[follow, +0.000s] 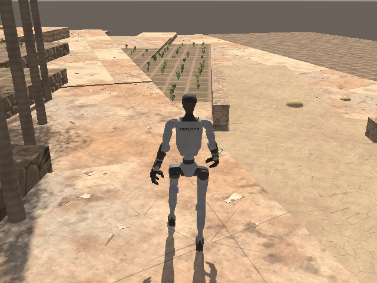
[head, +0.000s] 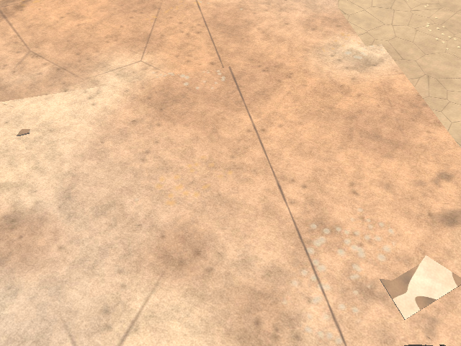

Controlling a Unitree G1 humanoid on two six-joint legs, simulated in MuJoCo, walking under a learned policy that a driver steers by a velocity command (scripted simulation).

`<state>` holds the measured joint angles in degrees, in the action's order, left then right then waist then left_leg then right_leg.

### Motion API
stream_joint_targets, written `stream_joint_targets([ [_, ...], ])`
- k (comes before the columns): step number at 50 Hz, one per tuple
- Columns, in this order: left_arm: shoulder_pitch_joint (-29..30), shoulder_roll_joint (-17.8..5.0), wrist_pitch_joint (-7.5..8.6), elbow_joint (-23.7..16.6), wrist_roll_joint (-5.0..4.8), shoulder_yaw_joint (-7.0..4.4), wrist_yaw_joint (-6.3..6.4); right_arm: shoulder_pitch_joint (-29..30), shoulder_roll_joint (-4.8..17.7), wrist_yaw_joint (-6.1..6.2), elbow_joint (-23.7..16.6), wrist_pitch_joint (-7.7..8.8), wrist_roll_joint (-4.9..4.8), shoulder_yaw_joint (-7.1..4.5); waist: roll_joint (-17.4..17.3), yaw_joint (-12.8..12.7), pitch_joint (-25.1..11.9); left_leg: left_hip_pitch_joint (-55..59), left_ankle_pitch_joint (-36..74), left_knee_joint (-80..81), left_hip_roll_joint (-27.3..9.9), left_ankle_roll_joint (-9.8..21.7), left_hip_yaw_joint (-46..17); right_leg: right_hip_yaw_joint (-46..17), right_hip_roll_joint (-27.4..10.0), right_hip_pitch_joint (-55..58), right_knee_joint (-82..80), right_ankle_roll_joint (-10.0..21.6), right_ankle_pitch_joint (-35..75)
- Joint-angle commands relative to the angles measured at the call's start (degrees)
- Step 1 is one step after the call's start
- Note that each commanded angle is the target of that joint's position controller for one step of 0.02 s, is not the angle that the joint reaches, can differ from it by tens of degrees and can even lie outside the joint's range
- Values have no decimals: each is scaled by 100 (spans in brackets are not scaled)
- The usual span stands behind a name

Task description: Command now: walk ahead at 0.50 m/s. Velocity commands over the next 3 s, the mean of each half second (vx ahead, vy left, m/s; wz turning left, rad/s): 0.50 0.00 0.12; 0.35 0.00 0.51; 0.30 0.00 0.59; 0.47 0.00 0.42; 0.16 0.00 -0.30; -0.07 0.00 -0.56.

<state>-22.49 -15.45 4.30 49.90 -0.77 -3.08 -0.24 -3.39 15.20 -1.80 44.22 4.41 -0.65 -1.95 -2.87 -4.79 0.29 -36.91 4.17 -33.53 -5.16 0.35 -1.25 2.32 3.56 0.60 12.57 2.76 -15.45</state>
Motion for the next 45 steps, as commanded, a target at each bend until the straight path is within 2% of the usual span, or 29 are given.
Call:
stream_joint_targets([
  [1,-177,-1005,-24,-103,-36,-242,58,746,420,-102,-615,133,-25,-69,608,61,396,-189,-328,348,90,176,29,-827,-1820,204,-65,805,2008],
  [3,-114,-1076,-82,-62,-33,-265,81,504,553,-128,-588,154,-18,-116,730,249,213,329,-758,485,258,329,172,-809,-1850,422,320,686,2897],
  [4,-6,-1120,-113,-69,-32,-270,92,71,678,-111,-481,160,-3,-187,787,523,-68,1034,-827,599,452,446,360,-684,-1730,402,838,595,3873],
  [5,34,-1020,-140,-91,-5,-223,104,-793,934,-63,-219,156,13,-326,698,921,-631,2298,-648,621,524,626,423,-456,-1434,92,1836,442,4334],
  [6,3,-803,-124,-243,108,-115,123,-1847,1352,4,-19,136,76,-446,143,1274,-1503,4119,-290,355,-476,1000,-676,-214,-1099,-1102,3567,241,2881],
  [7,-781,-50,3,-258,87,94,49,-2122,1676,-17,107,94,58,-518,-1384,878,-2210,6057,-1586,929,-1705,1896,-3393,-269,-24,-3478,5550,-144,-1145],
  [8,-389,-641,123,-195,-22,-30,19,-2146,1126,-12,73,79,-9,-370,-849,1150,-2108,5968,-2330,1441,-1646,1732,-3887,-1021,-219,-4121,6179,-74,-1776],
  [9,179,-914,193,-396,-162,-117,-8,-1729,960,11,20,79,-4,-307,-573,1093,-1228,5236,-2238,1588,-1477,1494,-3063,-905,-503,-4496,6248,-13,-1318],
  [10,502,-857,213,-478,-146,-100,20,-1320,883,20,-53,77,27,-277,-112,916,-738,4388,-1696,1731,-1275,1385,-2443,-713,-793,-4342,5992,-18,-793],
  [11,658,-804,195,-500,-47,-123,43,-1051,739,6,-77,87,77,-244,38,755,-382,3679,-1177,1915,-1088,1364,-2008,-660,-958,-4138,5663,-54,-482],
  [12,528,-730,136,-474,-16,-139,47,-918,622,-1,-87,117,138,-207,-125,549,-332,3243,-863,2073,-937,1322,-1705,-714,-1109,-3750,5462,-67,-263],
  [14,412,-521,31,-455,32,-116,71,-897,627,-22,-39,158,83,-216,-170,390,-248,2794,-576,2353,-766,1417,-1427,-641,-1145,-3454,5093,-163,-147],
  [17,957,-431,-3,-680,117,-88,99,-1088,856,66,66,154,33,-297,-31,427,20,2585,-379,2599,-698,1509,-1155,-583,-1141,-3734,4159,-383,458],
  [20,1607,-338,65,-830,103,-46,55,-1310,952,163,141,87,-9,-340,-27,611,137,2518,-517,2593,-439,1285,-827,-536,-944,-3539,2865,-474,1478],
  [25,2443,-417,181,-1058,4,-34,-69,-1817,1041,234,307,-23,-98,-383,-137,867,187,2736,-904,2205,-540,1148,-1051,-555,-633,-3033,1786,-509,1899],
  [28,2244,-690,257,-1042,-19,-127,-100,-1751,1095,279,281,-94,-90,-427,-308,634,87,2966,-1109,1729,-701,976,-1441,-619,-597,-2495,1454,-354,1385],
  [29,1887,-772,273,-938,-14,-178,-86,-1709,1023,285,262,-119,-80,-410,-329,432,-44,2902,-985,1394,-592,874,-1432,-543,-579,-1982,1305,-254,1230],
  [30,1227,-985,294,-773,32,-286,-43,-1716,803,278,221,-124,-45,-337,-219,141,-460,2638,-777,592,-255,705,-1253,-589,-706,-976,1263,-70,1118],
  [31,306,-1356,298,-673,115,-388,8,-1728,398,265,57,-122,71,-198,536,-202,-1324,1796,-1759,-1171,226,472,-806,-1553,-1740,513,1366,266,920],
  [32,22,-1773,208,-535,149,-486,-17,-2416,28,260,-174,-18,-73,-93,2343,152,-1875,-204,-3862,-2949,868,202,-242,-4032,-2886,1995,726,1077,-343],
  [33,147,-1190,206,-616,112,-351,-41,-2271,645,272,-48,5,-178,-227,1721,12,-1516,-811,-3737,-3768,501,174,-713,-4343,-2772,1667,425,1057,-1321],
  [34,442,-836,213,-667,80,-247,-36,-1792,946,271,-133,-14,-190,-323,1227,-28,-861,-959,-3202,-3898,300,198,-692,-3390,-2555,1037,369,814,-1139],
  [35,854,-696,207,-705,126,-184,-42,-1597,888,297,-152,-62,-148,-343,875,146,-492,-678,-2776,-3793,126,125,-594,-2638,-2311,339,303,700,15],
  [36,1148,-521,191,-697,154,-138,-46,-1496,837,307,-186,-115,-82,-373,853,291,-209,-479,-2559,-3555,28,51,-580,-2031,-2112,-165,265,666,1198],
  [37,1313,-487,196,-681,195,-125,-38,-1578,748,295,-203,-190,-73,-398,993,465,-125,-141,-2467,-3406,-72,-12,-549,-1494,-1988,-537,253,620,2212],
  [39,1407,-567,222,-609,194,-173,-20,-1612,541,278,-293,-326,-67,-382,987,594,-145,118,-2344,-3188,-50,-136,-336,-815,-1894,-835,225,720,3592],
  [40,1432,-664,216,-572,182,-210,10,-1505,475,273,-392,-375,-56,-369,933,613,-122,81,-2185,-2932,-51,-191,-280,-596,-1909,-884,166,778,3859],
  [42,1478,-819,154,-526,152,-268,92,-1291,356,239,-560,-432,-37,-324,892,595,-146,142,-1682,-2252,-63,-234,-158,-206,-1909,-885,93,826,3987],
  [45,1549,-925,26,-516,103,-296,179,-911,338,117,-757,-452,-16,-303,830,471,-237,605,-824,-1270,3,-173,82,332,-1824,-867,107,765,3776],
])
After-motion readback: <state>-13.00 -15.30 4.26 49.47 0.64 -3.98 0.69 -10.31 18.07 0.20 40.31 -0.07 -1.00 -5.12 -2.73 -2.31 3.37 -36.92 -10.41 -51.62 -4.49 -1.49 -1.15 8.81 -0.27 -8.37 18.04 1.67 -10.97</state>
